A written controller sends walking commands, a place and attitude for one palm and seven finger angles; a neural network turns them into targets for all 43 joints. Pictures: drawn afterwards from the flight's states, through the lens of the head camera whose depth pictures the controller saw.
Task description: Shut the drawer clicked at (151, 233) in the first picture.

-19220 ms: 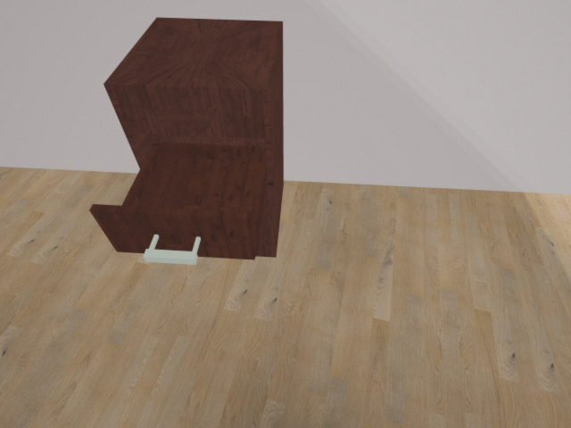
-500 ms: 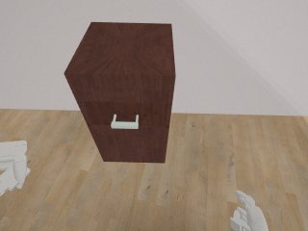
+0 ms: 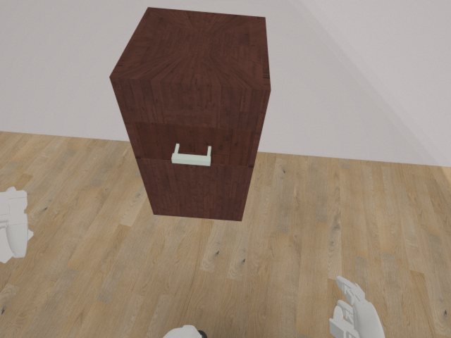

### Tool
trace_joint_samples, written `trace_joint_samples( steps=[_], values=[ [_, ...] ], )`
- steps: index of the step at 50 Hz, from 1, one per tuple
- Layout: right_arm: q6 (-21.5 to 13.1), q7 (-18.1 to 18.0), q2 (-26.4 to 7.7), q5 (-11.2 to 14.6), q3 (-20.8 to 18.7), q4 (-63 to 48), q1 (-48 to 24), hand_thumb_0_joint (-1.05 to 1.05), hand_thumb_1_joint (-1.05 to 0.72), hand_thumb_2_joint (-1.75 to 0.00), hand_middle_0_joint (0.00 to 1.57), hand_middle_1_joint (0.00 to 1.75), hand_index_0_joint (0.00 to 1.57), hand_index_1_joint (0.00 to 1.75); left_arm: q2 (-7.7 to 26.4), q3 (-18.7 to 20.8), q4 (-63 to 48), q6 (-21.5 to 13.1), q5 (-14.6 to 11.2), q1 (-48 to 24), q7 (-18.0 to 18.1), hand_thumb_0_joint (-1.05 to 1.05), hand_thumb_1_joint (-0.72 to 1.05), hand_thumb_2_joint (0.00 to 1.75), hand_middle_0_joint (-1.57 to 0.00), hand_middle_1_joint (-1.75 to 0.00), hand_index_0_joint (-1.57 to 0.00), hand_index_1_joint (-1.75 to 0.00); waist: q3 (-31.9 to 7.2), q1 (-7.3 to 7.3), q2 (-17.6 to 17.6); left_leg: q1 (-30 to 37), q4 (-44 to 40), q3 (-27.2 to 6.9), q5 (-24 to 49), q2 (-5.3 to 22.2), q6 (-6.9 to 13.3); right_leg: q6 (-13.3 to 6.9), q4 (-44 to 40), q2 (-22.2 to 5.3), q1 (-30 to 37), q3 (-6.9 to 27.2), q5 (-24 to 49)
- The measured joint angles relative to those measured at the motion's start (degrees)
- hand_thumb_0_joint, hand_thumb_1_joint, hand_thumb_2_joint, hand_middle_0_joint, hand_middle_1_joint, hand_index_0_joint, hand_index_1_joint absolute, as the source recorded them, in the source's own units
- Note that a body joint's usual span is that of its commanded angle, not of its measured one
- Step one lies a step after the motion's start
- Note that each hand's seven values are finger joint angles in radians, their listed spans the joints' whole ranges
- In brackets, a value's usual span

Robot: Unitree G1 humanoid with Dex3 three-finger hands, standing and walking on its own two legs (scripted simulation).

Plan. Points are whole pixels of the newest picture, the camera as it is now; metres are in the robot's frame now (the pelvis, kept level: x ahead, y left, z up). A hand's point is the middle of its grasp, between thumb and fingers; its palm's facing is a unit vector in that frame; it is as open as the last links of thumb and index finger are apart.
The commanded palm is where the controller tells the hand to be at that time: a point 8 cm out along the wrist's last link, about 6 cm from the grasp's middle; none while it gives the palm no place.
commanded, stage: step back with the hand held close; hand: left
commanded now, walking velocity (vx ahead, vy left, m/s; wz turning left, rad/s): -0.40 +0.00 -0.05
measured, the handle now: (192, 154) +0.68 +0.13 -0.23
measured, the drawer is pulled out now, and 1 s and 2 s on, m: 0.00 0.00 0.00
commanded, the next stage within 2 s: stop stepping back and stand still in 0.58 s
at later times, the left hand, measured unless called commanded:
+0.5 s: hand out of the picture +0.16 +0.25 +0.18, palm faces +0.35 -0.81 -0.46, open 3.3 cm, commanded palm +0.09 +0.28 +0.19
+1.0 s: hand (8, 300) +0.14 +0.24 +0.16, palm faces +0.35 -0.86 -0.37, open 3.2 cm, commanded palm +0.09 +0.27 +0.19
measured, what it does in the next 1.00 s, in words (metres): steps on the spot: right foot, then left foot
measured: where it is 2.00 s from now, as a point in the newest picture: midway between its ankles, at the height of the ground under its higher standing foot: outside the picture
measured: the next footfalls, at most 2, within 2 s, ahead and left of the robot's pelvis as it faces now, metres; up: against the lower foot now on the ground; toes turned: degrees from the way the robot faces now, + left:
right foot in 0.60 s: -0.18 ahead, -0.14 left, +0.00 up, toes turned -3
left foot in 0.92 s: +0.02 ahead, +0.09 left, +0.00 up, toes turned -5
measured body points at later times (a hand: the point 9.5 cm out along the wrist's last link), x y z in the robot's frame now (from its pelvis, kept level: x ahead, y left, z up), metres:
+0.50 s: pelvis -0.05 +0.00 +0.00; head -0.01 +0.04 +0.45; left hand +0.13 +0.29 +0.21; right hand +0.13 -0.23 -0.07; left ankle +0.09 +0.08 -0.73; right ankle -0.15 -0.14 -0.69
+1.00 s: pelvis -0.07 +0.00 +0.00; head -0.08 +0.02 +0.44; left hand +0.12 +0.29 +0.18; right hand +0.03 -0.28 -0.08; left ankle +0.01 +0.08 -0.73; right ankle -0.22 -0.14 -0.72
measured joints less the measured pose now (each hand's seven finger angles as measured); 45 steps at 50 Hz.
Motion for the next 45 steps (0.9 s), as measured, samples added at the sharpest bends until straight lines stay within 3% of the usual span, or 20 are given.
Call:
trace_joint_samples(
  steps=[4, 12, 16, 21, 23, 26, 30, 32, 35, 39, 41, 43, 45],
  values=[
    [-0.34, 0.43, 0.26, 0.27, -0.34, 0.81, -1.50, 0.01, -0.90, -0.89, 0.20, 0.30, 0.20, 0.30, -0.06, 0.95, 0.08, -0.82, -0.54, 0.99, -0.71, 0.01, 0.89, 0.89, -1.40, -1.60, -1.41, -1.60, 0.86, 0.09, 0.61, -1.06, 1.28, 0.19, 0.06, 0.80, -0.34, -0.24, 0.81, 0.75, -0.97, 0.17, 0.34],
    [-0.10, 0.60, -0.16, -0.09, -1.31, 1.91, -1.21, 0.01, -0.90, -0.89, 0.20, 0.30, 0.20, 0.30, -1.41, -1.96, -1.23, -2.38, -0.68, 1.63, -0.75, 0.01, 0.88, 0.89, -1.40, -1.60, -1.41, -1.59, -0.82, -0.56, 0.14, -2.95, 3.12, -0.24, -5.37, 0.67, -1.07, -0.36, -0.51, 0.44, -1.51, -0.52, 1.75],
    [-0.18, 0.12, -0.27, -0.20, -1.47, 2.06, -1.11, 0.01, -0.91, -0.89, 0.20, 0.30, 0.20, 0.30, -0.33, -0.71, -0.91, -3.18, -0.67, 1.06, -0.11, 0.01, 0.88, 0.89, -1.40, -1.60, -1.41, -1.59, -0.95, -0.87, -0.28, -2.99, 1.30, -0.06, -0.10, 0.96, -0.20, 0.06, -0.75, 0.48, -1.94, -0.82, 2.33],
    [-1.57, -0.14, 0.80, -0.76, -1.40, 2.19, -1.16, 0.01, -0.91, -0.89, 0.20, 0.30, 0.20, 0.30, 0.26, 1.09, 0.93, -3.11, 0.08, -0.77, -0.72, 0.01, 0.88, 0.89, -1.40, -1.60, -1.41, -1.59, -1.21, -0.83, 0.45, -4.17, 0.46, -0.43, 2.97, 2.19, 0.51, 0.23, 13.12, 2.82, -2.06, 1.00, -6.67],
    [-2.26, 0.29, 1.43, -1.17, -1.09, 2.33, -0.99, 0.01, -0.91, -0.89, 0.20, 0.30, 0.20, 0.30, -0.29, 1.23, 0.46, -3.02, -0.34, -0.74, -0.85, 0.01, 0.88, 0.89, -1.40, -1.60, -1.41, -1.59, -2.27, -0.31, 0.70, -5.12, -1.32, -0.33, 4.53, 3.08, 0.23, -0.15, 14.10, 2.88, 0.88, 0.66, -10.25],
    [-3.39, 1.19, 2.69, -1.85, -0.36, 2.79, -1.59, 0.01, -0.90, -0.89, 0.20, 0.30, 0.20, 0.30, -0.82, 1.30, -1.42, -3.60, -1.58, 0.69, -0.91, 0.01, 0.89, 0.89, -1.40, -1.60, -1.41, -1.60, -3.65, 1.18, -0.39, -6.74, -4.52, 1.05, 7.26, 4.24, -0.65, -0.88, 6.97, 1.28, 6.98, -0.13, -14.64],
    [-3.95, 2.14, 4.09, -2.82, 0.56, 3.22, -4.49, 0.01, -0.90, -0.89, 0.20, 0.30, 0.20, 0.30, 0.06, 1.10, -3.38, -5.17, -1.96, 0.58, -1.50, 0.01, 0.89, 0.89, -1.40, -1.60, -1.41, -1.60, -2.76, 2.78, -2.87, -9.55, -6.52, 4.03, 10.43, 5.61, -1.72, -0.96, -9.50, -1.51, 14.31, -0.07, -10.46],
    [-3.32, 2.20, 3.57, -2.82, 0.45, 4.24, -6.09, 0.01, -0.90, -0.89, 0.20, 0.30, 0.20, 0.30, -0.42, -0.70, -3.06, -5.67, -1.40, -1.57, -2.31, 0.01, 0.89, 0.89, -1.40, -1.60, -1.41, -1.60, -0.28, 2.48, -0.38, -9.71, -6.01, 2.83, 11.19, 7.64, -2.29, 0.14, -10.10, 0.64, 14.66, -0.65, -9.58],
    [-2.45, 1.60, 3.36, -1.82, 0.36, 5.10, -4.74, 0.01, -0.90, -0.89, 0.20, 0.30, 0.20, 0.30, 0.74, -1.53, -4.15, -5.85, -1.51, -2.53, -2.92, 0.01, 0.88, 0.89, -1.41, -1.60, -1.41, -1.60, 0.79, 0.73, 0.17, -8.10, -5.76, 1.84, 11.47, 7.61, -2.49, 0.37, -7.59, 1.19, 15.51, -1.28, -10.27],
    [-0.20, 1.02, 2.55, -0.62, 0.00, 3.29, -0.59, 0.01, -0.90, -0.89, 0.20, 0.30, 0.20, 0.30, 2.92, 0.80, -4.36, -4.59, -3.15, 1.41, -3.61, 0.01, 0.88, 0.89, -1.40, -1.60, -1.41, -1.59, -1.39, -2.05, -0.28, -6.55, -4.50, 2.02, 10.27, 6.60, -2.52, 0.19, -4.19, 0.18, 16.32, -1.63, -12.73],
    [0.94, 0.72, 1.56, -0.21, -0.49, 2.58, 1.55, 0.01, -0.90, -0.89, 0.20, 0.30, 0.20, 0.30, 3.48, 1.55, -3.03, -3.14, -3.68, 4.00, -3.64, 0.01, 0.88, 0.89, -1.40, -1.60, -1.41, -1.59, -3.04, -2.88, 0.03, -6.82, -1.65, 1.67, 5.13, 5.79, -3.36, -0.04, -4.02, -0.46, 17.27, -1.86, -13.29],
    [1.88, 0.40, 0.32, 0.19, -1.16, 3.09, 3.67, 0.01, -0.90, -0.89, 0.20, 0.30, 0.20, 0.30, 2.92, 1.45, -1.24, -1.92, -3.82, 6.41, -3.19, 0.01, 0.88, 0.89, -1.40, -1.60, -1.41, -1.59, -5.18, -2.16, 0.07, -6.74, 5.40, 0.89, -1.51, 4.66, -4.45, -0.01, -3.95, -1.29, 18.34, -0.92, -13.90],
    [2.43, 0.08, -0.94, 0.53, -1.83, 4.56, 5.86, 0.01, -0.90, -0.89, 0.20, 0.30, 0.20, 0.30, 0.99, 0.66, 0.87, -0.59, -3.36, 7.61, -2.43, 0.01, 0.88, 0.89, -1.40, -1.60, -1.41, -1.59, -8.07, -0.91, -0.08, -4.18, 10.57, 0.69, -3.51, 3.60, -4.51, 0.58, -4.74, -2.23, 19.48, 0.47, -14.20]
  ],
)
